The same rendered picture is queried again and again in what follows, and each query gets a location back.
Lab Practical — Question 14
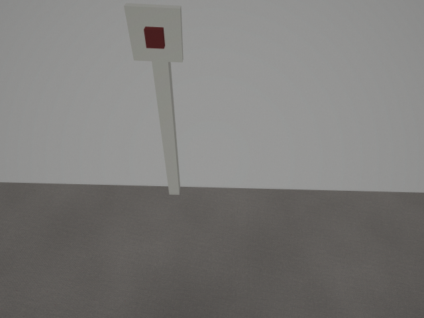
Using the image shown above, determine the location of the panel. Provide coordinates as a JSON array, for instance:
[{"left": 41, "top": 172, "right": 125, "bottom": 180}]
[{"left": 124, "top": 3, "right": 184, "bottom": 195}]

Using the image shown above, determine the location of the button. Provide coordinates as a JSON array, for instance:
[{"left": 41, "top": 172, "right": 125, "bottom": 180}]
[{"left": 144, "top": 26, "right": 165, "bottom": 49}]

